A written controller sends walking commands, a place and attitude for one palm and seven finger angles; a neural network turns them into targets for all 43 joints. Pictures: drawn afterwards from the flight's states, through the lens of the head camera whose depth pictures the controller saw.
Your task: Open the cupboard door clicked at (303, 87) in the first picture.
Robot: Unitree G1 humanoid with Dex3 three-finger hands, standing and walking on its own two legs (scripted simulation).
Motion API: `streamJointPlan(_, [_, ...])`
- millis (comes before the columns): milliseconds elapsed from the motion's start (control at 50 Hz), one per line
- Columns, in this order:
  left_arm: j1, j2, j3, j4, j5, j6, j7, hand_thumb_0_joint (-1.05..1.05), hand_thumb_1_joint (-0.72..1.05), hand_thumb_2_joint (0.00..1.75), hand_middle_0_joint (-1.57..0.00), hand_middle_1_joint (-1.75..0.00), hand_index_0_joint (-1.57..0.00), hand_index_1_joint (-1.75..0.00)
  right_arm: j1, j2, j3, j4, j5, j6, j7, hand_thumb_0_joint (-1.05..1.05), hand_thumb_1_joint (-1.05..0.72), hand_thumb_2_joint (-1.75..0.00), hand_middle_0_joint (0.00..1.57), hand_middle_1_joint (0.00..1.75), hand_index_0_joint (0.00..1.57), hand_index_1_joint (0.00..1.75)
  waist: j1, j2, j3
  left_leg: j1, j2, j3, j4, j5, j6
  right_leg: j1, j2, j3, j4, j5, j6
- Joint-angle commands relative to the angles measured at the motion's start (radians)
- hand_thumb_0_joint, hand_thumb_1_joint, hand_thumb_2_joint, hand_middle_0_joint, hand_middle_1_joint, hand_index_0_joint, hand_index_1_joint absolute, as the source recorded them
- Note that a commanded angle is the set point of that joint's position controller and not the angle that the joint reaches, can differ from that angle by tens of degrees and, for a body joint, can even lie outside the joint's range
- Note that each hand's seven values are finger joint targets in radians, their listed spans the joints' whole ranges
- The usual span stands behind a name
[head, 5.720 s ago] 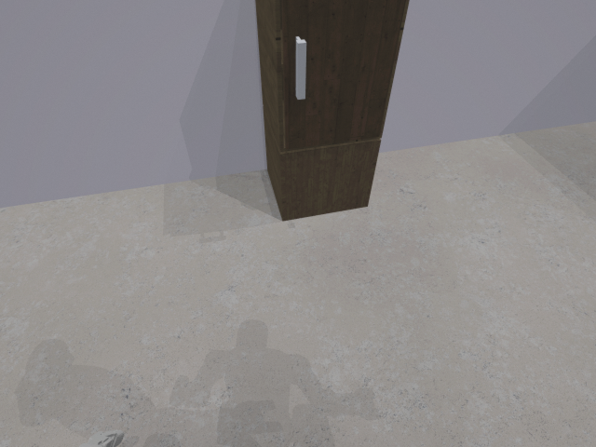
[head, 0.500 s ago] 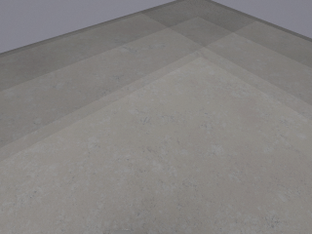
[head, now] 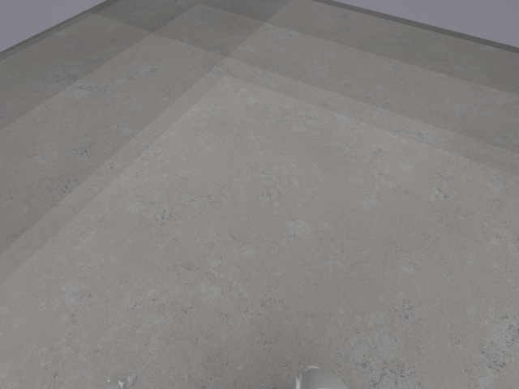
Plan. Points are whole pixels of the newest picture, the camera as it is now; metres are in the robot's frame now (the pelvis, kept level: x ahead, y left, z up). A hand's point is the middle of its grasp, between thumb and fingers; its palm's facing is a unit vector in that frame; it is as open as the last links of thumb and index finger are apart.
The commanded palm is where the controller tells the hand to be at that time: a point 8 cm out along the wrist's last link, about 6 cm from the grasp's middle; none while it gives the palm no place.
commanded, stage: turn to face it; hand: left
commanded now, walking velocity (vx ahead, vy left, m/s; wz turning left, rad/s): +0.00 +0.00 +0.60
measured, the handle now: out of the picture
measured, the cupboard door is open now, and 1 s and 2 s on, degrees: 0 0 0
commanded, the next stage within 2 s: none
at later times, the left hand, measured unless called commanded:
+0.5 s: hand out of the picture +0.06 +0.24 -0.20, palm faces +0.29 -0.93 -0.20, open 7.3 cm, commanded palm none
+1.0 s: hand out of the picture +0.00 +0.21 -0.15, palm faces +0.51 -0.82 -0.27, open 7.4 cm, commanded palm none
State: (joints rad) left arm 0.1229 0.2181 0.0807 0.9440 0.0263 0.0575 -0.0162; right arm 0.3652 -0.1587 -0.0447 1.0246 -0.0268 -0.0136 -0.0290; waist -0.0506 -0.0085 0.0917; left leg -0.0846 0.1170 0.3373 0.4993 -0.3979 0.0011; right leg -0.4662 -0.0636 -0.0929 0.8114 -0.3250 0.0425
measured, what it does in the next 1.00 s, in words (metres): steps on the spot, turning left: right foot, then left foot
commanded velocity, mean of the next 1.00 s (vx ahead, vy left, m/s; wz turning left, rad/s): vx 0.00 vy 0.00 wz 0.60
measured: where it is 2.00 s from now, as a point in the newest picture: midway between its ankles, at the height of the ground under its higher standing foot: outside the picture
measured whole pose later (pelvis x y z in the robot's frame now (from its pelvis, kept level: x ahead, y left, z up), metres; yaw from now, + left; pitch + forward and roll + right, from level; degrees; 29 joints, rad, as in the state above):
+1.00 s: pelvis +0.01 -0.02 +0.00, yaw +30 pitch +1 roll +0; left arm 0.17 0.20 0.06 0.90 0.00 0.05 0.02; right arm 0.23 -0.23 -0.09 0.93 -0.02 0.06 0.01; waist -0.04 0.04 0.03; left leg -0.38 -0.09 -0.10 0.45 -0.09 0.03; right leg -0.31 -0.02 0.00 0.69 -0.41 0.06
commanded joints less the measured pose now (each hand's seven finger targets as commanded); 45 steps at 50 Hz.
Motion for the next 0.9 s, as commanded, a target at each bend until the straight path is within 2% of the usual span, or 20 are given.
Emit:
streamJointPlan(0, [0.131,0.02,-0.017,-0.01,0.006,-0.07,0.021,0.0,0.9,0.9,-0.2,-0.3,-0.2,-0.3,0.044,-0.152,-0.026,-0.003,0.011,-0.019,0.001,0.0,-0.9,-0.9,0.2,0.3,0.2,0.3,0.081,0.126,-0.157,0.02,0.168,-0.148,0.095,0.872,0.045,0.283,0.034,-0.038,-0.377,0.252,-0.025])
streamJointPlan(20, [0.201,0.097,-0.009,0.025,0.011,-0.092,0.036,0.0,0.9,0.9,-0.2,-0.3,-0.2,-0.3,0.076,-0.111,-0.016,0.002,0.023,-0.024,0.009,0.0,-0.9,-0.9,0.2,0.3,0.2,0.3,0.102,-0.013,-0.256,-0.15,0.121,-0.146,0.221,0.621,-0.001,0.538,-0.105,0.089,-0.376,0.566,-0.058])
streamJointPlan(40, [0.255,0.164,0.0,0.058,0.002,-0.109,0.045,0.0,0.9,0.9,-0.2,-0.3,-0.2,-0.3,0.067,-0.044,0.005,-0.015,0.037,-0.021,0.011,0.0,-0.9,-0.9,0.2,0.3,0.2,0.3,0.113,-0.205,-0.348,-0.326,0.01,-0.147,0.371,-0.105,-0.049,0.707,-0.354,0.285,-0.319,1.035,-0.173])
streamJointPlan(60, [0.239,0.172,-0.009,0.047,-0.012,-0.101,0.046,0.0,0.9,0.9,-0.2,-0.3,-0.2,-0.3,0.051,-0.067,-0.003,-0.03,0.038,0.0,0.0,0.0,-0.9,-0.9,0.2,0.3,0.2,0.3,0.108,-0.163,-0.343,-0.316,-0.003,-0.254,0.472,-0.265,-0.046,0.637,-0.405,0.239,-0.318,1.168,-0.252])
streamJointPlan(80, [0.188,0.154,-0.006,0.04,-0.007,-0.095,0.054,0.0,0.9,0.9,-0.2,-0.3,-0.2,-0.3,0.018,-0.045,-0.002,-0.028,0.034,0.015,0.0,0.0,-0.9,-0.9,0.2,0.3,0.2,0.3,0.105,-0.167,-0.279,-0.36,-0.002,-0.287,0.546,-0.255,-0.048,0.575,-0.38,0.19,-0.337,1.085,-0.264])
streamJointPlan(100, [0.155,0.146,-0.003,0.032,-0.006,-0.089,0.059,0.0,0.9,0.9,-0.2,-0.3,-0.2,-0.3,-0.004,-0.053,-0.002,-0.025,0.029,0.025,0.003,0.0,-0.9,-0.9,0.2,0.3,0.2,0.3,0.108,-0.205,-0.228,-0.387,-0.001,-0.299,0.603,-0.233,-0.052,0.501,-0.366,0.191,-0.36,0.987,-0.257])
streamJointPlan(160, [0.036,0.113,-0.012,0.003,-0.004,-0.074,0.066,0.0,0.9,0.9,-0.2,-0.3,-0.2,-0.3,0.004,-0.054,-0.017,-0.004,0.023,0.046,0.014,0.0,-0.9,-0.9,0.2,0.3,0.2,0.3,0.051,-0.117,-0.094,-0.371,0.002,-0.298,0.62,-0.134,-0.058,0.305,-0.321,0.067,-0.431,0.689,-0.195])
streamJointPlan(220, [-0.011,0.11,-0.005,-0.023,0.0,-0.067,0.065,0.0,0.9,0.9,-0.2,-0.3,-0.2,-0.3,0.022,-0.041,-0.023,-0.01,0.014,0.062,0.027,0.0,-0.9,-0.9,0.2,0.3,0.2,0.3,0.018,-0.133,-0.054,-0.335,-0.001,-0.252,0.566,-0.064,-0.067,0.177,-0.301,-0.016,-0.478,0.404,-0.162])
streamJointPlan(320, [0.0,0.121,0.019,-0.041,0.008,-0.055,0.061,0.0,0.9,0.9,-0.2,-0.3,-0.2,-0.3,-0.055,-0.05,-0.036,-0.078,0.01,0.054,0.042,0.0,-0.9,-0.9,0.2,0.3,0.2,0.3,0.034,-0.191,-0.037,-0.316,-0.009,-0.207,0.372,-0.022,-0.062,0.161,-0.31,-0.05,-0.436,0.23,-0.14])
streamJointPlan(360, [-0.009,0.121,0.023,-0.053,0.005,-0.048,0.058,0.0,0.9,0.9,-0.2,-0.3,-0.2,-0.3,-0.03,-0.07,-0.044,-0.094,0.007,0.046,0.045,0.0,-0.9,-0.9,0.2,0.3,0.2,0.3,0.013,-0.143,-0.068,-0.24,-0.026,-0.194,0.219,0.081,-0.056,0.158,-0.297,-0.082,-0.336,0.174,-0.105])
streamJointPlan(380, [-0.01,0.118,0.023,-0.061,-0.003,-0.04,0.055,0.0,0.9,0.9,-0.2,-0.3,-0.2,-0.3,0.012,-0.098,-0.051,-0.086,0.004,0.043,0.046,0.0,-0.9,-0.9,0.2,0.3,0.2,0.3,-0.011,-0.059,-0.092,-0.149,-0.031,-0.195,0.11,0.185,-0.052,0.111,-0.272,-0.106,-0.236,0.098,-0.076])
streamJointPlan(400, [0.003,0.075,0.019,-0.083,-0.011,-0.03,0.05,0.0,0.9,0.9,-0.2,-0.3,-0.2,-0.3,0.056,-0.171,-0.067,-0.087,0.0,0.034,0.047,0.0,-0.9,-0.9,0.2,0.3,0.2,0.3,-0.028,0.188,-0.094,-0.122,0.077,-0.415,-0.048,0.242,0.0,0.012,-0.172,-0.134,-0.033,-0.078,-0.021])
streamJointPlan(420, [-0.014,0.016,0.008,-0.13,-0.016,-0.023,0.044,0.0,0.9,0.9,-0.2,-0.3,-0.2,-0.3,0.079,-0.277,-0.091,-0.104,-0.007,0.025,0.039,0.0,-0.9,-0.9,0.2,0.3,0.2,0.3,-0.049,0.446,-0.076,-0.121,0.312,-0.768,-0.222,0.393,0.124,-0.164,-0.047,-0.105,0.226,-0.369,0.049])
streamJointPlan(440, [-0.051,0.047,0.009,-0.144,-0.004,-0.02,0.041,0.0,0.9,0.9,-0.2,-0.3,-0.2,-0.3,0.065,-0.301,-0.093,-0.102,-0.008,0.026,0.035,0.0,-0.9,-0.9,0.2,0.3,0.2,0.3,-0.047,0.302,-0.106,-0.165,0.358,-0.79,-0.251,0.274,0.181,-0.141,-0.057,0.026,0.37,-0.311,0.02])
streamJointPlan(460, [-0.059,0.038,0.012,-0.142,0.001,-0.017,0.038,0.0,0.9,0.9,-0.2,-0.3,-0.2,-0.3,0.011,-0.283,-0.09,-0.121,-0.006,0.022,0.026,0.0,-0.9,-0.9,0.2,0.3,0.2,0.3,-0.021,0.268,-0.096,-0.197,0.306,-0.773,-0.275,0.163,0.158,-0.179,-0.078,0.068,0.414,-0.223,0.016])
streamJointPlan(500, [-0.037,0.064,0.026,-0.111,0.004,-0.023,0.028,0.0,0.9,0.9,-0.2,-0.3,-0.2,-0.3,-0.101,-0.234,-0.067,-0.154,-0.004,0.015,0.016,0.0,-0.9,-0.9,0.2,0.3,0.2,0.3,0.012,0.191,-0.101,-0.19,0.207,-0.668,-0.244,0.137,0.103,-0.189,-0.066,0.098,0.459,-0.077,0.029])
streamJointPlan(560, [0.044,0.078,0.028,-0.071,-0.002,-0.027,0.023,0.0,0.9,0.9,-0.2,-0.3,-0.2,-0.3,-0.132,-0.222,-0.059,-0.171,0.006,0.001,0.011,0.0,-0.9,-0.9,0.2,0.3,0.2,0.3,0.038,0.086,-0.168,-0.1,0.135,-0.565,-0.217,0.275,0.101,-0.149,-0.052,0.096,0.417,0.015,0.048])
streamJointPlan(660, [0.046,0.098,0.026,-0.073,-0.006,-0.024,0.033,0.0,0.9,0.9,-0.2,-0.3,-0.2,-0.3,-0.078,-0.229,-0.066,-0.152,0.011,0.006,0.015,0.0,-0.9,-0.9,0.2,0.3,0.2,0.3,0.019,0.087,-0.186,-0.006,0.127,-0.595,-0.217,0.354,0.126,-0.14,-0.04,0.111,0.32,0.001,0.065])
streamJointPlan(760, [0.028,0.108,0.023,-0.086,-0.008,-0.02,0.038,0.0,0.9,0.9,-0.2,-0.3,-0.2,-0.3,-0.092,-0.247,-0.072,-0.15,0.007,0.022,0.022,0.0,-0.9,-0.9,0.2,0.3,0.2,0.3,0.011,0.129,-0.129,-0.074,0.115,-0.674,-0.246,0.199,0.154,-0.085,-0.023,0.111,0.195,-0.057,0.062])
streamJointPlan(880, [0.052,0.096,0.015,-0.099,-0.015,-0.019,0.042,0.0,0.9,0.9,-0.2,-0.3,-0.2,-0.3,-0.119,-0.268,-0.084,-0.159,0.002,0.04,0.028,0.0,-0.9,-0.9,0.2,0.3,0.2,0.3,0.014,0.168,-0.14,-0.152,0.089,-0.772,-0.253,0.079,0.161,0.043,0.026,0.107,0.017,-0.117,0.032])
